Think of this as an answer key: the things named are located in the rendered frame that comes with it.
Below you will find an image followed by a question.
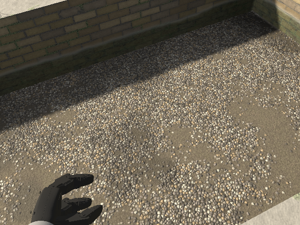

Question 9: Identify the left robot hand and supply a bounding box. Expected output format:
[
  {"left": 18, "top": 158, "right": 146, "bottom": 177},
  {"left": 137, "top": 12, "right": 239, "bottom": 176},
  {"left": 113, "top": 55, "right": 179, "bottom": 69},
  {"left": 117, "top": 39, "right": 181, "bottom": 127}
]
[{"left": 30, "top": 173, "right": 103, "bottom": 225}]

